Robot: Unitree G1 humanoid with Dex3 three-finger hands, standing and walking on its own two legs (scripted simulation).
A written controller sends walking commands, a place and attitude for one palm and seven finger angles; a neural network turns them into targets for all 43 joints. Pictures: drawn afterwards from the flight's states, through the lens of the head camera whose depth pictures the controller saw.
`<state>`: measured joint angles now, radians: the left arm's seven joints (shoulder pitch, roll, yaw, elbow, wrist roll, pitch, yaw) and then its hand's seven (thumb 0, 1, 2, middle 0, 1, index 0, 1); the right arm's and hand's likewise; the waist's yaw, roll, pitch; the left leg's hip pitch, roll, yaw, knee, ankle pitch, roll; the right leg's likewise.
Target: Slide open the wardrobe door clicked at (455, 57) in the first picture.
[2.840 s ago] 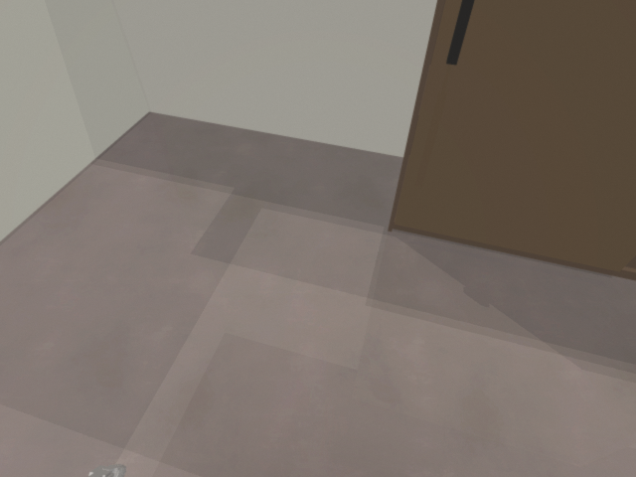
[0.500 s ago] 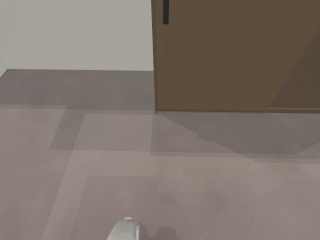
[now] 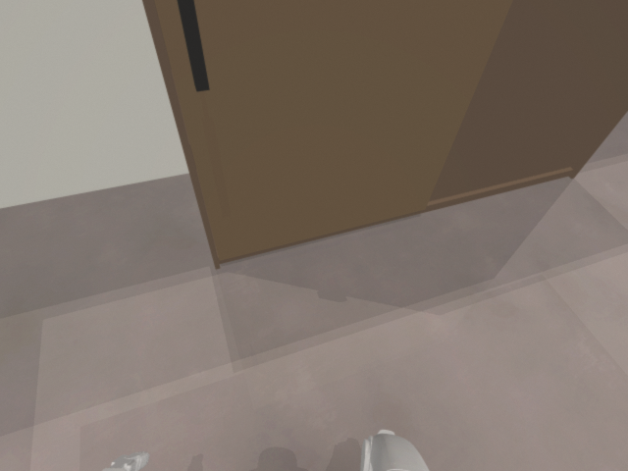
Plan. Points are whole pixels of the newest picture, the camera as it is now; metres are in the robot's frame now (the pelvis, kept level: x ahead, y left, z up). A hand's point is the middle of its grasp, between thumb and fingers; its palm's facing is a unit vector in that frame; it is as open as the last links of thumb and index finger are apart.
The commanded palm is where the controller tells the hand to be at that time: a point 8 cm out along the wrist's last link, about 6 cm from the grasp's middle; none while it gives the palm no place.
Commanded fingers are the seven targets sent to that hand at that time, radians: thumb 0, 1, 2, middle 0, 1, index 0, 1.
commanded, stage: walk to a spot facing it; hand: left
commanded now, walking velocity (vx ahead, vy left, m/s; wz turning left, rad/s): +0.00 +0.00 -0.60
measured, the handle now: (191, 36) +0.86 +0.32 +0.11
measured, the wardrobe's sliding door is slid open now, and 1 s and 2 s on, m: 0.00 0.00 0.00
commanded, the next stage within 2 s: turn to face it in 1.78 s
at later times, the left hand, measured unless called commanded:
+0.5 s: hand (227, 377) +0.28 +0.16 -0.18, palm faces -0.27 -0.94 -0.20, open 7.4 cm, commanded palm none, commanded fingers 0.00 0.90 0.90 -0.20 -0.30 -0.20 -0.30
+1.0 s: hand (254, 339) +0.34 +0.12 -0.17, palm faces -0.57 -0.79 -0.23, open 7.4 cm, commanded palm none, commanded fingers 0.00 0.90 0.90 -0.20 -0.30 -0.20 -0.30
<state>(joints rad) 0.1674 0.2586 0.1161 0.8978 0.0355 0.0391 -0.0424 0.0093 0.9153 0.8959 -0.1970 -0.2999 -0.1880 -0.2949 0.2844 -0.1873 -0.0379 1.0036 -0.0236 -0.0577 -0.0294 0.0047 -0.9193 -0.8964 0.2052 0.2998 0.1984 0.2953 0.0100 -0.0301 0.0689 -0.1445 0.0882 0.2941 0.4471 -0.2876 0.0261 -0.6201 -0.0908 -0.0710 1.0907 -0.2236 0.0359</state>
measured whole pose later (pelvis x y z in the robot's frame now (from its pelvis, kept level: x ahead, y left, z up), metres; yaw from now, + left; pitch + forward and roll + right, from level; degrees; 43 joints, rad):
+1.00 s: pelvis +0.14 +0.01 -0.01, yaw -37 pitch +0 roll +0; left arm 0.15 0.22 0.08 0.90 0.02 0.07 -0.03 0.01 0.91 0.90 -0.20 -0.30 -0.19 -0.30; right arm 0.25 -0.21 -0.06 0.94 -0.03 0.01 -0.01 0.01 -0.90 -0.90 0.21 0.30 0.20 0.30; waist -0.02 0.02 0.11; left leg -0.21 0.21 0.38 0.62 -0.36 -0.03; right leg -0.31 -0.04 -0.11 0.66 -0.35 0.04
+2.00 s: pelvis +0.19 -0.09 -0.02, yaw -69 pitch -1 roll +0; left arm 0.10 0.20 0.05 0.90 0.02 0.01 0.01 0.01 0.91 0.89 -0.20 -0.30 -0.20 -0.30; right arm 0.24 -0.23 -0.05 0.99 -0.02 0.05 -0.03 0.01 -0.91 -0.90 0.20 0.30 0.20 0.29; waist -0.03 0.04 0.13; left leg -0.42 0.13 0.06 1.22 -0.49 -0.06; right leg -0.32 0.00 -0.10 0.63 -0.30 -0.05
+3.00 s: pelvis +0.18 -0.16 +0.00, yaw -37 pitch +0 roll +2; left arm 0.19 0.17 0.03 0.87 0.02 0.02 0.02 0.01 0.91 0.89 -0.21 -0.30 -0.20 -0.30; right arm 0.20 -0.29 -0.10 0.92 -0.03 0.08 0.02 0.01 -0.91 -0.90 0.20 0.30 0.20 0.29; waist -0.03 0.05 0.05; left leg -0.54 -0.01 -0.02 1.19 -0.36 -0.07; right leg -0.20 -0.07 -0.12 0.51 -0.31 -0.02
